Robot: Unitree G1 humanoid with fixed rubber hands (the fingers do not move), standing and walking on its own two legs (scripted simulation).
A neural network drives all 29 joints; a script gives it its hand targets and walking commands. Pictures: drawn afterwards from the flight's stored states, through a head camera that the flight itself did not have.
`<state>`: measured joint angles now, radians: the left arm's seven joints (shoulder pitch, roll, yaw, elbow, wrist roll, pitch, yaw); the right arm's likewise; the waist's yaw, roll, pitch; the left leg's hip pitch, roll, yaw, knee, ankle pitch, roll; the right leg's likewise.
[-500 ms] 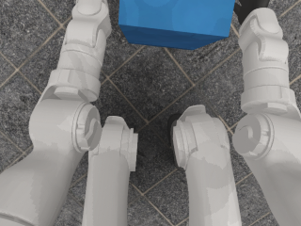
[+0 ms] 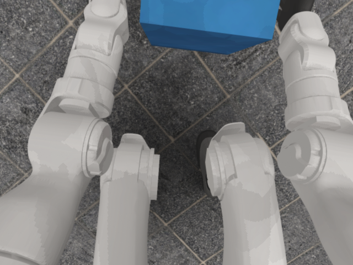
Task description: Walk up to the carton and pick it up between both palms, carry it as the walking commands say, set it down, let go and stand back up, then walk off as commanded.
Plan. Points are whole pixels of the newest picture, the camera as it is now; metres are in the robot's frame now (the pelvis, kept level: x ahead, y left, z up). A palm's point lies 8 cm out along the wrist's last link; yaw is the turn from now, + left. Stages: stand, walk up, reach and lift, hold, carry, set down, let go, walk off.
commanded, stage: set down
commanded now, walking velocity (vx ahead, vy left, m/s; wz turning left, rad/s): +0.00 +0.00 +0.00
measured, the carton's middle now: out of the picture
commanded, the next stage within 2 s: let go in 1.72 s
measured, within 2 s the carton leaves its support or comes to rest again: neither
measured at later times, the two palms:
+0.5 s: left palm out of the picture +0.55 +0.09 -0.17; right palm (307, 20) +0.49 -0.26 -0.18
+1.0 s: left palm out of the picture +0.55 +0.09 -0.03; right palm out of the picture +0.48 -0.28 -0.03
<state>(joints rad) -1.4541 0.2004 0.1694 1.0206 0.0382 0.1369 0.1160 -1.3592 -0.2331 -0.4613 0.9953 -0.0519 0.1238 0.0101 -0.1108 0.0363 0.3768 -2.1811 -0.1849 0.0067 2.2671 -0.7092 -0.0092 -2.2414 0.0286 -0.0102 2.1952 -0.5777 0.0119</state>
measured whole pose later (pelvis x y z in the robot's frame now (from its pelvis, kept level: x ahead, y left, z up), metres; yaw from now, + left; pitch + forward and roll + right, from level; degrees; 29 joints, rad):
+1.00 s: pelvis -0.02 -0.01 +0.11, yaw -1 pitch +29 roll +2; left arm -1.38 0.38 0.11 0.69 -0.14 0.37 0.14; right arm -1.26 -0.36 -0.23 0.59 0.22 0.36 -0.11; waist -0.12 0.02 0.52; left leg -1.79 -0.10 0.02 1.92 -0.63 0.01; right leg -1.87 0.05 0.01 1.87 -0.50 -0.01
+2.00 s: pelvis +0.01 -0.03 +0.33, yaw -1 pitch +21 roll +3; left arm -0.92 0.24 0.19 0.48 0.01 0.32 0.12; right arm -0.86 -0.30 -0.17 0.45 0.03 0.30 -0.02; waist -0.08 0.00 0.52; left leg -1.01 -0.09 -0.04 0.99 -0.35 -0.02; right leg -1.09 0.05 0.05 0.99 -0.27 -0.04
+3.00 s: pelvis +0.13 -0.01 +0.40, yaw -2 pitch -2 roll -1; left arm 0.26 0.20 0.03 0.44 0.01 0.09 -0.05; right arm 0.23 -0.21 -0.03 0.46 0.00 0.10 0.06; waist 0.00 0.02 0.06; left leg -0.09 -0.05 -0.07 0.47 -0.35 0.04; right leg -0.15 0.05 0.04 0.47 -0.28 -0.02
